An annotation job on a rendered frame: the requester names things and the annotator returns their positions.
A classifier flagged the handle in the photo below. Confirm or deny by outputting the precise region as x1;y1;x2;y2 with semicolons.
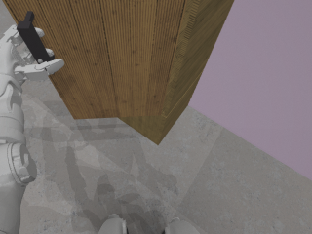
17;11;55;75

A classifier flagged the right robot thigh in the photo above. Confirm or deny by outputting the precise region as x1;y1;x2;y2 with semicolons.
165;220;200;234

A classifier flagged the left robot forearm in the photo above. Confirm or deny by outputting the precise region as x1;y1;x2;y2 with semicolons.
0;74;26;147

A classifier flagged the cupboard door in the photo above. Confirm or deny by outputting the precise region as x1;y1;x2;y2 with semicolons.
2;0;188;120

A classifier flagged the robot left upper arm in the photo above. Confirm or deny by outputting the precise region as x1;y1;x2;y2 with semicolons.
0;142;37;234

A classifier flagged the left robot thigh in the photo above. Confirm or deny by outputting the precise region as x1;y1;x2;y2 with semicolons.
98;217;127;234

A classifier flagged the robot thigh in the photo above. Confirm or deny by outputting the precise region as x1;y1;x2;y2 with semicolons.
98;217;127;234
165;220;200;234

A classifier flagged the left robot hand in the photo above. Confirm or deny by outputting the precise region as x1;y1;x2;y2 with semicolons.
0;24;65;85

